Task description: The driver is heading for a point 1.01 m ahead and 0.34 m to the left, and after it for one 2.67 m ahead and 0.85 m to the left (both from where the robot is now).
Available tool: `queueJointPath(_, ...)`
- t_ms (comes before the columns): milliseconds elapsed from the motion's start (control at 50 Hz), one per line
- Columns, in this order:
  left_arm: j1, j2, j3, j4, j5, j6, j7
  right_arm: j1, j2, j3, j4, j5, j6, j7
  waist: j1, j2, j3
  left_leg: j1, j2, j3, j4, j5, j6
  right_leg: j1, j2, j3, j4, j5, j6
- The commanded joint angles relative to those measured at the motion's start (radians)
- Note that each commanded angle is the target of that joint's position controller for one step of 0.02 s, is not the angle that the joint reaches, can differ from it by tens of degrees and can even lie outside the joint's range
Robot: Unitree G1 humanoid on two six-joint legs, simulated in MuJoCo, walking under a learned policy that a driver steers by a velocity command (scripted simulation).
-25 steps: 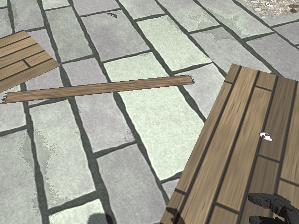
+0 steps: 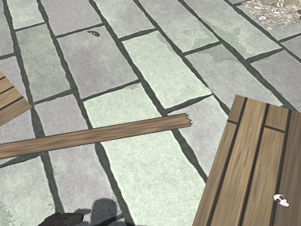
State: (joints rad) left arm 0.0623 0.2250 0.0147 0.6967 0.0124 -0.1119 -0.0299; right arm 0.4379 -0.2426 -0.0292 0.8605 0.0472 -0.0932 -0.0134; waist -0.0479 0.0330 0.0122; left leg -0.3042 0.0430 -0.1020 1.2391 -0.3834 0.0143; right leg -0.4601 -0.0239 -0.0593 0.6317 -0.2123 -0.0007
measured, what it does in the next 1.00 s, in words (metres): walks ahead, turning left: left foot, then right foot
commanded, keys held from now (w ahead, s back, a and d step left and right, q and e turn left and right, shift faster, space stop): q+shift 0.54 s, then shift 0.46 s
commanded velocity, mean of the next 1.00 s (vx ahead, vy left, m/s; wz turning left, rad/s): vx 0.17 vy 0.00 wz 0.62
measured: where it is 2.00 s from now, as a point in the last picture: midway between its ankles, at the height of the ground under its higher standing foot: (111, 177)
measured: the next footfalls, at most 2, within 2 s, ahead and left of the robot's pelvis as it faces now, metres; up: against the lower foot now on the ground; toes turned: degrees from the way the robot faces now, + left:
left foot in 0.30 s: +0.39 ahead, +0.11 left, +0.00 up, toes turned +15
right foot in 0.78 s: +0.52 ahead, -0.06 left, +0.00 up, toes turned +41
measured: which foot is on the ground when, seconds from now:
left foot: up 0.00-0.28, down 0.30-0.78, up 0.80-1.00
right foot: down 0.00-0.30, up 0.32-0.76, down 0.78-1.00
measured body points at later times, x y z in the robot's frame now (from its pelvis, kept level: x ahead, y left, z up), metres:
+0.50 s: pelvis +0.27 +0.02 +0.01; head +0.33 +0.05 +0.45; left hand +0.39 +0.34 -0.08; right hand +0.51 -0.19 -0.08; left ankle +0.36 +0.10 -0.72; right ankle +0.35 -0.14 -0.65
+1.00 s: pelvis +0.39 -0.03 +0.02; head +0.42 -0.03 +0.47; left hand +0.33 +0.27 -0.08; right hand +0.69 -0.14 -0.08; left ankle +0.27 +0.08 -0.66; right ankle +0.49 -0.09 -0.72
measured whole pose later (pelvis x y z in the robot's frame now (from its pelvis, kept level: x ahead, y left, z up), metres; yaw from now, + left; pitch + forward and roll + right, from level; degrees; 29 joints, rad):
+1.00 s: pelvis +0.39 -0.03 +0.02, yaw +38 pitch +0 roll +1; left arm 0.16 0.24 0.03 0.74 0.01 0.00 0.01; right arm 0.18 -0.32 -0.07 0.62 0.01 0.06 -0.03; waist 0.02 0.04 0.05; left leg -0.40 -0.06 -0.15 0.97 -0.45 -0.09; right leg -0.29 0.02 0.05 0.48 -0.19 -0.02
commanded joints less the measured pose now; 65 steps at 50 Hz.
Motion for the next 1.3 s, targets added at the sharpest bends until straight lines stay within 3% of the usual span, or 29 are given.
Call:
queueJointPath(20, 0.174, 0.099, 0.047, 0.036, 0.021, -0.005, 0.005, -0.085, -0.105, -0.042, -0.119, -0.018, 0.000, -0.013, 0.083, -0.114, -0.080, -0.433, 0.086, -0.004, 0.102, 0.049, -0.006, 0.450, -0.293, 0.294, -0.287, 0.526, -0.188)
queueJointPath(60, 0.091, 0.063, 0.043, 0.045, 0.012, -0.006, 0.014, -0.059, -0.062, -0.048, -0.125, -0.006, 0.046, 0.000, 0.016, -0.152, -0.040, -0.360, 0.103, 0.014, 0.022, 0.038, -0.006, 0.331, -0.268, 0.147, -0.328, 0.613, -0.163)
queueJointPath(120, -0.005, 0.123, 0.060, 0.041, -0.005, -0.004, 0.044, -0.152, -0.028, -0.038, -0.187, -0.022, 0.066, 0.018, -0.012, -0.116, 0.037, -0.339, 0.089, 0.075, -0.244, 0.191, -0.018, 0.217, -0.252, -0.008, -0.403, 0.643, -0.153)
queueJointPath(160, -0.011, 0.172, 0.075, 0.041, -0.009, 0.009, 0.065, -0.173, -0.042, -0.041, -0.186, -0.036, 0.059, 0.046, 0.001, -0.102, -0.016, -0.196, 0.038, 0.139, -0.477, 0.445, -0.004, 0.225, -0.186, -0.117, -0.382, 0.599, -0.124)
queueJointPath(220, -0.001, 0.225, 0.089, 0.044, -0.044, 0.021, 0.078, -0.172, -0.109, -0.064, -0.205, -0.042, 0.075, 0.082, -0.018, -0.112, -0.067, -0.095, -0.013, 0.175, -0.581, 0.500, 0.031, 0.336, -0.204, -0.144, -0.285, 0.694, -0.095)
queueJointPath(280, -0.018, 0.257, 0.103, 0.024, -0.063, 0.049, 0.072, 0.019, -0.228, -0.118, -0.174, -0.040, 0.091, 0.077, -0.123, -0.090, -0.145, 0.144, -0.101, 0.219, -0.613, 0.404, 0.106, 0.345, -0.192, -0.151, 0.068, 0.809, -0.048)
queueJointPath(300, -0.006, 0.220, 0.090, 0.025, -0.052, 0.053, 0.062, 0.083, -0.263, -0.136, -0.156, -0.036, 0.092, 0.057, -0.158, -0.014, -0.138, 0.282, -0.103, 0.162, -0.686, 0.470, 0.135, 0.228, -0.134, -0.135, 0.307, 0.532, -0.001)
queueJointPath(320, 0.089, 0.077, 0.054, 0.017, 0.012, 0.057, 0.044, -0.030, -0.325, -0.133, -0.178, -0.036, 0.087, 0.038, -0.006, 0.314, -0.050, 0.322, 0.023, -0.085, -0.685, 0.981, 0.192, -0.001, 0.034, -0.116, 0.642, -0.414, 0.046)
queueJointPath(340, 0.276, 0.112, 0.045, 0.000, 0.006, 0.050, 0.030, -0.131, -0.369, -0.122, -0.281, -0.086, 0.059, 0.047, 0.100, 0.337, -0.276, 0.512, 0.251, -0.636, -0.794, 0.859, 0.448, -0.227, 0.155, 0.098, 0.895, -0.521, 0.080)
queueJointPath(360, 0.201, 0.222, 0.060, -0.008, -0.011, 0.040, 0.023, -0.176, -0.327, -0.122, -0.331, -0.069, 0.053, 0.062, 0.030, 0.138, -0.347, 0.503, 0.260, -0.697, -0.916, 0.563, 0.428, -0.241, 0.110, 0.206, 0.888, -0.413, 0.049)
queueJointPath(400, 0.061, 0.222, 0.063, -0.029, 0.000, 0.050, 0.041, -0.232, -0.256, -0.104, -0.336, -0.024, 0.055, 0.053, 0.050, -0.069, -0.181, 0.292, 0.169, -0.552, -0.937, 0.323, 0.315, -0.240, 0.048, 0.217, 0.718, -0.260, 0.030)
queueJointPath(500, 0.002, 0.161, 0.057, -0.029, 0.006, 0.084, 0.049, -0.249, -0.251, -0.107, -0.360, -0.037, 0.096, -0.005, 0.070, -0.028, -0.157, 0.083, 0.045, -0.365, -0.889, 0.601, 0.240, -0.077, 0.067, 0.202, 0.371, -0.190, 0.062)
queueJointPath(580, -0.009, 0.148, 0.056, -0.017, -0.010, 0.098, 0.050, -0.265, -0.246, -0.106, -0.376, -0.032, 0.132, -0.036, 0.054, 0.019, -0.187, 0.063, 0.026, -0.355, -0.870, 0.457, 0.196, -0.051, 0.075, 0.207, 0.258, -0.053, 0.095)
queueJointPath(700, -0.050, 0.153, 0.057, -0.040, -0.005, 0.084, 0.044, -0.260, -0.188, -0.079, -0.373, -0.053, 0.144, -0.020, 0.002, 0.118, -0.136, 0.050, 0.029, -0.391, -0.825, 0.361, 0.185, 0.034, 0.047, 0.178, 0.104, -0.050, 0.076)
queueJointPath(760, 0.016, 0.157, 0.065, -0.028, -0.003, 0.064, 0.026, -0.284, -0.172, -0.066, -0.373, -0.042, 0.143, -0.010, 0.042, 0.127, -0.124, 0.052, 0.013, -0.410, -0.757, 0.384, 0.152, 0.182, 0.038, 0.148, -0.157, 0.080, 0.026)
queueJointPath(780, 0.020, 0.180, 0.070, -0.032, 0.011, 0.062, 0.025, -0.245, -0.148, -0.058, -0.362, -0.042, 0.139, -0.008, 0.034, 0.070, -0.116, 0.018, -0.029, -0.377, -0.705, 0.247, 0.103, 0.257, -0.035, 0.212, -0.245, 0.190, -0.009)
queueJointPath(800, -0.007, 0.237, 0.076, -0.058, 0.029, 0.069, 0.030, -0.161, -0.109, -0.045, -0.350, -0.060, 0.135, -0.007, -0.025, -0.156, -0.130, -0.055, -0.157, -0.235, -0.501, -0.119, 0.035, 0.330, -0.226, 0.406, -0.282, 0.376, -0.091)
queueJointPath(820, 0.028, 0.258, 0.083, -0.038, 0.048, 0.075, 0.030, -0.195, -0.182, -0.067, -0.374, -0.049, 0.126, -0.009, -0.003, -0.314, -0.073, -0.179, -0.226, -0.120, -0.344, -0.287, -0.021, 0.267, -0.350, 0.589, -0.326, 0.433, -0.260)
queueJointPath(840, 0.033, 0.236, 0.083, -0.045, 0.030, 0.074, 0.032, -0.228, -0.252, -0.088, -0.361, -0.052, 0.119, -0.014, 0.027, -0.227, -0.069, -0.208, -0.167, -0.127, -0.187, -0.238, -0.056, 0.252, -0.352, 0.609, -0.322, 0.340, -0.287)
queueJointPath(880, 0.016, 0.192, 0.067, -0.050, 0.001, 0.082, 0.040, -0.240, -0.221, -0.089, -0.321, -0.044, 0.137, -0.021, 0.031, -0.122, -0.064, -0.214, -0.153, -0.119, -0.080, -0.141, -0.088, 0.260, -0.240, 0.453, -0.293, 0.220, -0.206)
queueJointPath(980, 0.022, 0.138, 0.042, -0.034, -0.001, 0.105, 0.042, -0.263, -0.097, -0.045, -0.307, -0.039, 0.139, -0.013, 0.048, -0.200, -0.061, -0.124, -0.077, 0.008, -0.332, -0.060, -0.119, 0.290, -0.118, 0.285, -0.304, 0.148, -0.171)
queueJointPath(1060, 0.096, 0.182, 0.053, -0.010, -0.004, 0.120, 0.044, -0.268, -0.111, -0.045, -0.275, -0.030, 0.128, -0.012, 0.086, -0.233, -0.084, 0.006, -0.055, 0.058, -0.657, -0.010, -0.105, 0.338, -0.150, 0.329, -0.270, 0.171, -0.194)
queueJointPath(1100, 0.107, 0.171, 0.047, 0.002, -0.020, 0.117, 0.044, -0.215, -0.112, -0.045, -0.234, -0.039, 0.123, -0.012, 0.057, -0.204, -0.077, 0.123, -0.059, 0.065, -0.875, 0.179, -0.069, 0.292, -0.137, 0.322, -0.249, 0.193, -0.161)
queueJointPath(1140, 0.137, 0.135, 0.033, 0.006, 0.001, 0.090, 0.032, -0.173, -0.158, -0.047, -0.227, -0.063, 0.121, -0.018, 0.067, -0.072, -0.153, 0.280, 0.035, -0.021, -0.815, 0.255, -0.002, 0.184, -0.081, 0.248, -0.206, -0.022, -0.074)
queueJointPath(1160, 0.127, 0.124, 0.033, 0.000, -0.007, 0.082, 0.028, -0.141, -0.192, -0.065, -0.192, -0.057, 0.122, -0.010, 0.066, 0.061, -0.132, 0.203, 0.029, -0.035, -0.798, -0.120, 0.060, 0.131, 0.038, 0.110, -0.158, -0.274, -0.036)
queueJointPath(1180, 0.048, 0.156, 0.042, -0.014, -0.014, 0.076, 0.029, -0.096, -0.194, -0.069, -0.194, -0.057, 0.114, -0.003, -0.001, 0.097, -0.059, 0.141, 0.076, -0.146, -0.910, -0.406, 0.117, 0.052, 0.073, 0.053, -0.043, -0.346, -0.002)
queueJointPath(1220, -0.039, 0.145, 0.050, -0.055, -0.048, 0.056, 0.026, -0.092, -0.238, -0.075, -0.179, -0.048, 0.081, -0.006, -0.017, 0.220, 0.112, 0.072, 0.255, -0.418, -1.109, -0.512, 0.208, -0.091, 0.050, 0.030, 0.179, -0.238, -0.013)
queueJointPath(1260, -0.018, 0.145, 0.055, -0.065, -0.057, 0.029, 0.013, -0.106, -0.197, -0.062, -0.179, -0.034, 0.043, -0.011, 0.004, 0.213, 0.152, 0.157, 0.295, -0.449, -1.116, -0.380, 0.219, -0.247, -0.030, 0.106, 0.269, -0.235, -0.059)
queueJointPath(1300, -0.009, 0.118, 0.043, -0.060, -0.051, 0.006, -0.006, -0.124, -0.181, -0.057, -0.188, -0.021, 0.033, -0.003, 0.010, 0.153, 0.107, 0.198, 0.239, -0.320, -1.095, -0.214, 0.174, -0.187, -0.039, 0.080, 0.122, -0.183, -0.080)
